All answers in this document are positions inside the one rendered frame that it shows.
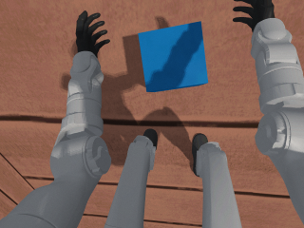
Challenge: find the right robot foot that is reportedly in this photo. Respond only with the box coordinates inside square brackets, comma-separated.
[192, 133, 208, 177]

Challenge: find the robot left forearm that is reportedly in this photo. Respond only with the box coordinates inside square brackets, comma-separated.
[49, 50, 104, 172]

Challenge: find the robot right forearm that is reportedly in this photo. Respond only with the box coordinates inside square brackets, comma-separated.
[250, 18, 304, 115]

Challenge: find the right robot upper arm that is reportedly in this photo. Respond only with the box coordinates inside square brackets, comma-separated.
[255, 109, 304, 224]

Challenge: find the right robot hand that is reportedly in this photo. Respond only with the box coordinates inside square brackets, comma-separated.
[233, 0, 275, 32]

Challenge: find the carton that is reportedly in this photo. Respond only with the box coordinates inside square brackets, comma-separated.
[138, 21, 208, 92]

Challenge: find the robot right thigh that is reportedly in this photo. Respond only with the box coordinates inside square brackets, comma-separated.
[196, 146, 242, 228]

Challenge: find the left robot hand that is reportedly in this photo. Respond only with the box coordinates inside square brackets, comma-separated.
[75, 10, 110, 58]

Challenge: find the left robot upper arm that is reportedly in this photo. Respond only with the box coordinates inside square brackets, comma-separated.
[0, 134, 111, 228]

